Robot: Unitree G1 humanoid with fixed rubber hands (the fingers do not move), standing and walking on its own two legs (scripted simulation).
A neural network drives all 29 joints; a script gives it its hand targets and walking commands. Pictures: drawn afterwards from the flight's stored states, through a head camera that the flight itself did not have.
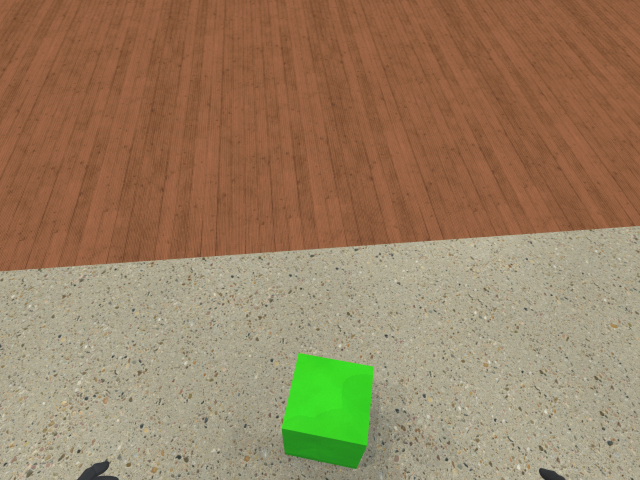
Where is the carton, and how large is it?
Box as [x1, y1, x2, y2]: [282, 353, 373, 468]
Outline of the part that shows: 299,353 282,424 282,434 285,453 356,468 367,441 373,367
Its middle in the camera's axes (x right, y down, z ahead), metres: +0.03 +0.48 +1.09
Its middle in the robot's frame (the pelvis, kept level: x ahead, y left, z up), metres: +0.42 -0.03 -0.66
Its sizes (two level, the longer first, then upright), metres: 0.210 0.200 0.250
